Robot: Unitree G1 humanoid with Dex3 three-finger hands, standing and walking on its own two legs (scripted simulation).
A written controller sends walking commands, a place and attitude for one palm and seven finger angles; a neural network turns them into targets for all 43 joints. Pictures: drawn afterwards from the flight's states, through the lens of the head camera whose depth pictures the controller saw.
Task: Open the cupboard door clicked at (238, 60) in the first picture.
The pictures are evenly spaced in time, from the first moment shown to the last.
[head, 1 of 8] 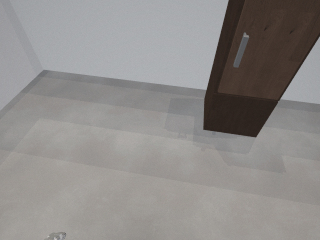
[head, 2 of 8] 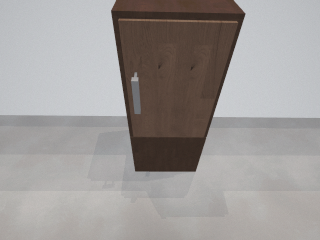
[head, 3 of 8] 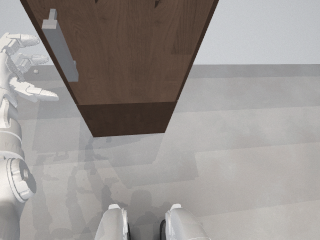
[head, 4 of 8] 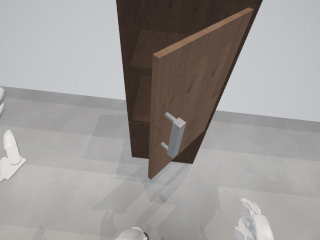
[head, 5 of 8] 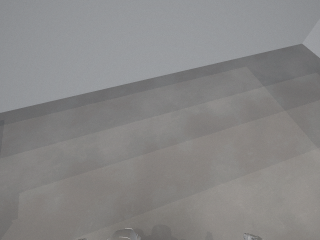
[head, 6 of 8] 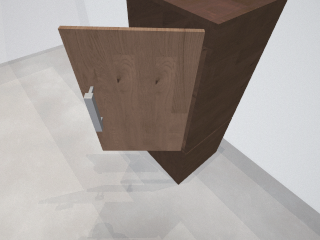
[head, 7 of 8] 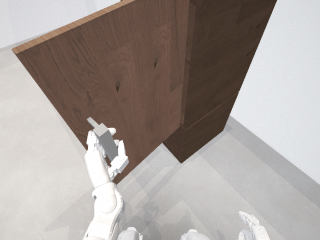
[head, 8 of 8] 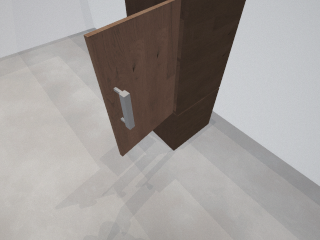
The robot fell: no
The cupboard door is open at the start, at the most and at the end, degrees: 0 100 98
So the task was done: yes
